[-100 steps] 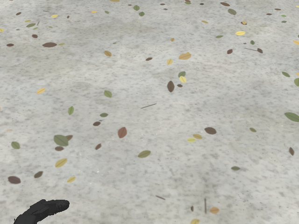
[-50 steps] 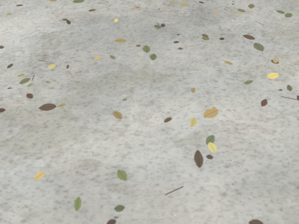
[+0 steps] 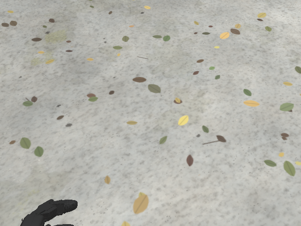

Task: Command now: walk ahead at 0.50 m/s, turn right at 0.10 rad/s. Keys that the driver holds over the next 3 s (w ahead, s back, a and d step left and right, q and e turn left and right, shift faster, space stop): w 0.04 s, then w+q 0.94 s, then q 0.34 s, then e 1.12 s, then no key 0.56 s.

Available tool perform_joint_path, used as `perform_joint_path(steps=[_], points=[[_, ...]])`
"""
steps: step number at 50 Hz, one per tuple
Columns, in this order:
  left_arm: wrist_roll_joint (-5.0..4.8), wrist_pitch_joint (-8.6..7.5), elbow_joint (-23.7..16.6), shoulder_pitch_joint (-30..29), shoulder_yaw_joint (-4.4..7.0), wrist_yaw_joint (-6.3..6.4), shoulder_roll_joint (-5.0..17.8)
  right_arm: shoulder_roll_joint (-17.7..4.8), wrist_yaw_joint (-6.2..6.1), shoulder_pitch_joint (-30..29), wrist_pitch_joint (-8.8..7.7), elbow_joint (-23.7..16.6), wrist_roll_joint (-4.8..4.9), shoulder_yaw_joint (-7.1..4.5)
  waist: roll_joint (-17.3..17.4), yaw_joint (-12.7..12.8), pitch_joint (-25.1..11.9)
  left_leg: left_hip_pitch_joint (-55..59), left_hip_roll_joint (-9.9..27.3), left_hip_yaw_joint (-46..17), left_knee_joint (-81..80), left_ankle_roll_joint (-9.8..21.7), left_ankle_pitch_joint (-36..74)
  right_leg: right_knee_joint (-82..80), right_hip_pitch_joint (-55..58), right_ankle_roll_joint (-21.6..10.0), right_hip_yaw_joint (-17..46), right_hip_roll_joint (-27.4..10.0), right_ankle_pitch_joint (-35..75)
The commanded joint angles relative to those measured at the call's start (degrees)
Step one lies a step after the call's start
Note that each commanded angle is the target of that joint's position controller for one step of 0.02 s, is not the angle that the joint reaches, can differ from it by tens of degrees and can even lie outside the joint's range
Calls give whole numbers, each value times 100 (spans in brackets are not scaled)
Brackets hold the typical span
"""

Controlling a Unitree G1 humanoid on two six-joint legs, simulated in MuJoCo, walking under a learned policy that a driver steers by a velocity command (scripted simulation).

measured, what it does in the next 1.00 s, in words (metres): walks ahead, turning left: right foot, then left foot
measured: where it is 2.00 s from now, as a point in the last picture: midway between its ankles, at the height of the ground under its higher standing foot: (105, 180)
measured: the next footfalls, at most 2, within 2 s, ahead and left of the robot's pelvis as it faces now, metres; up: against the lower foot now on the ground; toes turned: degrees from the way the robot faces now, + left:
right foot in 0.04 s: +0.18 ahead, -0.12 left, +0.00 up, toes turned -1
left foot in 0.56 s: +0.45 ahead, +0.15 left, +0.00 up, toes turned +17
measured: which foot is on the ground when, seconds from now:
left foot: down 0.00-0.04, up 0.06-0.54, down 0.56-1.00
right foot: up 0.00-0.02, down 0.04-0.58, up 0.60-1.00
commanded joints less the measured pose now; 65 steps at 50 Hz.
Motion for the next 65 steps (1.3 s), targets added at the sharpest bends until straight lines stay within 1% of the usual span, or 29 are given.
perform_joint_path(steps=[1, 2, 3, 4, 5, 7, 13, 18, 23, 26, 28, 29, 30, 31, 32, 33, 34, 37, 43, 46, 51, 52, 53, 54, 55, 56, 58, 61, 65], points=[[50, -79, -63, 999, 404, 37, 935, -1012, -64, -242, 20, -246, 27, -184, 587, 1032, -624, -483, 1152, -374, 1316, 738, 4428, -381, 2013, -367, -314, 341, -12], [91, -43, 140, 2012, 537, 109, 1311, -756, -80, -285, -4, -381, -105, -61, 152, 1454, -1384, -1554, 890, -151, 2892, 507, 3277, -158, 3675, -692, 592, -487, 127], [122, -13, 208, 2296, 621, 131, 1837, -53, -36, 324, -111, -534, -161, 171, -1385, 1142, -2086, -3811, -115, -156, 5007, 140, -520, -680, 5437, -1606, 3290, -1950, -872], [90, -16, 194, 2363, 491, 132, 1280, -572, -8, 56, -205, -422, -28, 49, -945, 1379, -2147, -4434, 1, -1002, 5774, 194, -1352, -1161, 5283, -1601, 3926, -2023, -1535], [89, -50, 198, 2006, 401, 133, 1076, -861, 17, -425, -249, -601, 120, -48, -712, 1330, -1268, -4800, 253, -1008, 5899, 269, -924, -1270, 4602, -1355, 3046, -1840, -1316], [119, -104, 207, 1366, 304, 110, 740, -746, -12, -781, -209, -642, 19, -57, -323, 985, -499, -4479, 645, -877, 5344, 228, -82, -1614, 3266, -1118, 1865, -1384, -537], [205, -344, 508, 1071, 361, 152, 721, -322, -49, -783, 132, -643, -18, -42, -171, 579, 13, -4180, 767, -1121, 4477, -7, 1102, -2388, 2260, -1020, 381, -1199, 562], [166, -315, 720, 1225, 403, 247, 902, -168, 106, -1606, 77, -894, -64, 30, -63, 853, 251, -3995, 620, -687, 2840, 58, 2520, -2521, 2404, -750, -601, -1005, 764], [38, -118, 1021, 1672, 480, 290, 1080, -171, 269, -2334, 80, -1337, -56, 60, -22, 1076, 448, -4318, 500, -346, 2096, 336, 2011, -2098, 3496, -622, -916, -1327, 1366], [1, 36, 1010, 1555, 538, 360, 1297, -408, 332, -2008, 113, -1444, -49, -68, -315, 741, 25, -3531, 26, 143, 2080, 649, 1098, -1025, 3854, -422, -1140, -1361, 3960], [-11, 123, 947, 1424, 516, 424, 1315, -919, 246, -498, 142, -1108, -17, -375, -230, -100, -798, -1364, -417, 189, 1668, 1024, 1222, 1087, 3139, -121, -1363, -1049, 4333], [161, 58, 818, 1615, 387, 428, 988, -1480, 104, 237, 214, -972, -4, -552, 710, -245, -1354, 382, 582, -1424, 1621, 1418, 1454, 2953, 1576, 153, -1373, -709, 1736], [192, -139, 541, 1951, 172, 323, 339, -1776, 107, -113, 169, -1159, 23, -558, 1786, 369, -2020, 2002, 1845, -4811, 684, 2632, 250, 4878, -763, 490, -439, 618, -2860], [-15, -370, 481, 1310, 273, 221, 901, -1275, 135, -8, 120, -1221, -26, -411, 922, -72, -2125, 2031, 1861, -4921, 179, 2405, -46, 5087, -1369, 315, 597, 332, -2782], [-177, -477, 320, 870, 291, 180, 990, -1019, 125, -154, 58, -1204, -64, -347, 691, -53, -1367, 1413, 1672, -4057, 164, 2165, 270, 4839, -1608, 173, 529, 99, -2334], [-93, -517, 335, 822, 271, 218, 894, -894, 127, -499, 16, -1235, -58, -307, 139, 254, -803, 492, 1411, -3393, 150, 1970, 915, 4253, -1395, 149, 499, -160, -1916], [70, -491, 387, 826, 320, 262, 958, -679, 100, -823, 0, -1305, -70, -250, 152, 450, -584, -167, 1215, -2920, 95, 1863, 1498, 3742, -1018, 196, 491, -329, -1691], [173, -297, 396, 1042, 335, 255, 838, -674, 22, -1039, -11, -1453, -129, -235, 331, 751, -381, -1165, 968, -2436, -191, 1897, 2409, 3110, -414, 423, 406, -391, -1391], [158, -260, 74, -107, 178, 211, 481, -918, -146, -616, 58, -1334, -48, -316, 542, 352, -109, -1862, 405, -1737, -138, 1434, 1997, 630, 81, 682, 200, 55, 665], [60, -319, -58, -483, 206, 137, 610, -921, -161, -306, 111, -1222, -10, -324, 633, 202, -99, -1632, 557, -2115, 97, 1334, 1531, 54, 307, 627, 309, 219, 894], [135, -453, 96, 296, 409, 124, 1013, -745, -202, -457, 202, -1299, -44, -297, 874, 756, -355, -1104, 439, -2622, 1489, 907, 2237, -689, 1400, 148, 298, 271, 356], [272, -484, 132, 909, 482, 161, 1268, -476, -197, -499, 199, -1431, -104, -200, 581, 1036, -1061, -1513, 93, -2298, 2735, 645, 2025, -466, 2659, -182, 785, -408, 1015], [396, -416, 182, 1442, 577, 197, 1714, -117, -217, 307, 178, -1526, -80, -95, -897, 836, -1998, -3259, -707, -1549, 4701, 167, -535, -289, 4776, -1117, 2685, -1905, 2096], [207, -318, 266, 1591, 540, 151, 1467, -492, -207, 599, 162, -1557, -40, -114, -1675, 779, -2379, -4148, -546, -1475, 5810, 4, -1920, -626, 5074, -1518, 4101, -2471, 1562], [161, -254, 117, 1288, 407, 175, 995, -941, -217, 220, 224, -1499, -1, -251, -916, 902, -1671, -4410, -256, -1546, 6271, -113, -1543, -727, 4444, -1312, 3352, -2198, 1332], [186, -171, 59, 994, 329, 206, 784, -1038, -236, -268, 307, -1594, -24, -294, -459, 912, -1175, -4395, -74, -1268, 6274, -187, -1178, -741, 3753, -1096, 2419, -1924, 1598], [206, -88, 125, 562, 261, 224, 641, -898, -251, -492, 473, -1708, -57, -336, -402, 639, -545, -4021, 259, -1076, 5749, -254, -839, -949, 2538, -925, 1355, -1428, 2070], [235, -75, 269, 392, 348, 245, 862, -440, -247, -463, 612, -1798, -28, -230, -688, 534, -379, -3593, 302, -721, 4933, -327, -473, -1410, 1952, -1051, 626, -1271, 2288], [142, 33, 368, 241, 429, 322, 1059, -414, -157, -787, 633, -1944, -79, -198, -482, 594, -724, -3256, 432, -628, 3861, -286, 493, -1518, 2213, -1122, 110, -1440, 2178]])
Over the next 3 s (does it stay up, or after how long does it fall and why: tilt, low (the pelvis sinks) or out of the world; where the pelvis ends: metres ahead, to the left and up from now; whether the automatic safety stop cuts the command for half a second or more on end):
stays up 0.74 0.16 0.00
